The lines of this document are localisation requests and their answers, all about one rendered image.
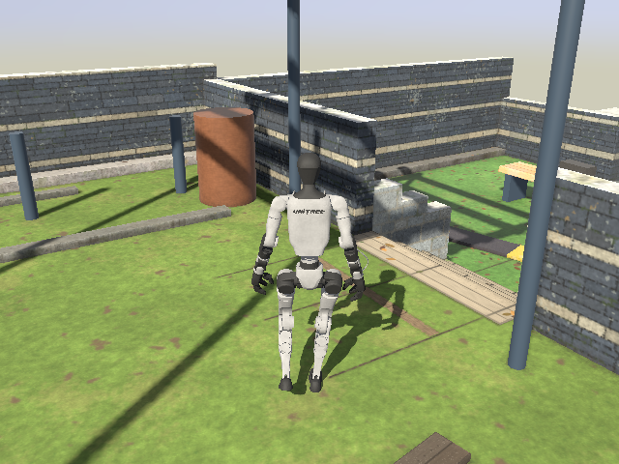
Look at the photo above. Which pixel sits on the right robot hand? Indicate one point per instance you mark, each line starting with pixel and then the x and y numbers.
pixel 359 285

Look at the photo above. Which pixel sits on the robot right thigh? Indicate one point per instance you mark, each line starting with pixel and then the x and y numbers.
pixel 332 283

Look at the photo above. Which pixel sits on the left robot foot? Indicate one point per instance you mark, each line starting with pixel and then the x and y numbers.
pixel 285 384

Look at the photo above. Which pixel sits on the robot left forearm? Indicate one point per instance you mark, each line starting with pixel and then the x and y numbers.
pixel 262 257

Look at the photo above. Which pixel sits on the robot right forearm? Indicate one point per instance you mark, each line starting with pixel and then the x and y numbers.
pixel 353 260

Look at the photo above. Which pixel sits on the left robot hand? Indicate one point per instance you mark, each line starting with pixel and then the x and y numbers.
pixel 256 279

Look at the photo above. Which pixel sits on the left robot upper arm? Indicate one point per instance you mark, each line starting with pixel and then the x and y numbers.
pixel 278 205

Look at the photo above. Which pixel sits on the right robot upper arm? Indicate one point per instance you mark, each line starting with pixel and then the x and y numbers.
pixel 339 204

